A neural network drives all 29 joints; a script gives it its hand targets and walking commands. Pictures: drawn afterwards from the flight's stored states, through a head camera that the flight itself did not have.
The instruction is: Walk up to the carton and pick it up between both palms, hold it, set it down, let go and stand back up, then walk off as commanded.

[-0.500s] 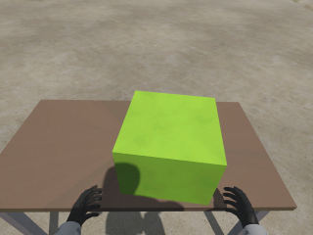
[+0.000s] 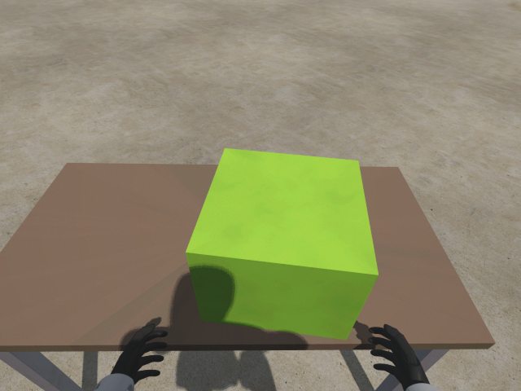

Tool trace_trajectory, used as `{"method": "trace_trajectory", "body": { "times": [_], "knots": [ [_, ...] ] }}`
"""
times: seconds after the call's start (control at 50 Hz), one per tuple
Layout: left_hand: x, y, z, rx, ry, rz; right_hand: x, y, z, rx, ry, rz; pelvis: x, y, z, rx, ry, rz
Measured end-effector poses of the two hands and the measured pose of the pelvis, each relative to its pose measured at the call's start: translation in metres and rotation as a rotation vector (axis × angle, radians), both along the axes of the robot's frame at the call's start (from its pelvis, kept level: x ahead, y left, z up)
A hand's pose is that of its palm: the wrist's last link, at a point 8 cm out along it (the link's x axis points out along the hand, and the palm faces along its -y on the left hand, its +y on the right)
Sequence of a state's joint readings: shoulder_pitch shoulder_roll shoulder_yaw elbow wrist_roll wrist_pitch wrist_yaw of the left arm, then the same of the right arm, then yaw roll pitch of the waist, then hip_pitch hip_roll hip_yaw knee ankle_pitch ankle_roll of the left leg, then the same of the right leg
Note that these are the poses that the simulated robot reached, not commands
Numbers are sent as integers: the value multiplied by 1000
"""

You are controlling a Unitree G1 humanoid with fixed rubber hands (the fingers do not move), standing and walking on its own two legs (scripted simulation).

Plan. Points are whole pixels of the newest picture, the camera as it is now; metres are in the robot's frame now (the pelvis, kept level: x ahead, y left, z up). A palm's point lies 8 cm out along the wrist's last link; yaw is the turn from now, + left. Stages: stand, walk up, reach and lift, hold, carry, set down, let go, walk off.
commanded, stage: set down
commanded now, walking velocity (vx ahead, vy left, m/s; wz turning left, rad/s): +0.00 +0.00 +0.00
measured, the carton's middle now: (281, 238) +0.44 -0.03 -0.03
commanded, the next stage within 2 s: let go in 0.40 s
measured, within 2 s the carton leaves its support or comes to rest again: neither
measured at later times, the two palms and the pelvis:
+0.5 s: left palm (125, 379) +0.18 +0.22 -0.06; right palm (412, 387) +0.17 -0.23 -0.06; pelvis +0.00 +0.00 +0.00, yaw +0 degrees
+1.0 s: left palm (110, 384) +0.17 +0.24 -0.07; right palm out of the picture +0.16 -0.26 -0.07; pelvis +0.00 +0.00 +0.00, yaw +0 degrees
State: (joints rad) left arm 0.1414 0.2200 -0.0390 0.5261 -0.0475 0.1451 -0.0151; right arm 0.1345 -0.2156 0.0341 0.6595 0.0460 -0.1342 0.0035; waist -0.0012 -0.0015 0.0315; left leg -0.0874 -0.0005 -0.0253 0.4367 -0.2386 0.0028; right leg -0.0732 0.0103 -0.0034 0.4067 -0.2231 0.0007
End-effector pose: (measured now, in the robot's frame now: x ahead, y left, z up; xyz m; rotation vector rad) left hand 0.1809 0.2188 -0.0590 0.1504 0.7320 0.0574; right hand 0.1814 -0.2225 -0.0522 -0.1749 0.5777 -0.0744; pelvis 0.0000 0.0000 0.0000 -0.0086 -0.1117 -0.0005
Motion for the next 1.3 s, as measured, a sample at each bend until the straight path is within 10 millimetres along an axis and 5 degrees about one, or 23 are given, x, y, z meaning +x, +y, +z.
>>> {"method": "trace_trajectory", "body": {
  "times": [0.88, 1.08, 1.3],
  "knots": [
    [-3, 2, -6, 27, 51, 6, -11, -5, -16, -8, 83, 14, 2, -1, 0, 1, 4, 0],
    [-14, 36, -17, 110, 75, 42, -18, -51, -18, -152, 221, -15, 6, -1, 1, 1, 45, 0],
    [-21, 43, -31, 117, 157, 59, -13, -59, -20, -174, 262, -24, 16, -1, 1, 1, 60, 0]
  ]
}}
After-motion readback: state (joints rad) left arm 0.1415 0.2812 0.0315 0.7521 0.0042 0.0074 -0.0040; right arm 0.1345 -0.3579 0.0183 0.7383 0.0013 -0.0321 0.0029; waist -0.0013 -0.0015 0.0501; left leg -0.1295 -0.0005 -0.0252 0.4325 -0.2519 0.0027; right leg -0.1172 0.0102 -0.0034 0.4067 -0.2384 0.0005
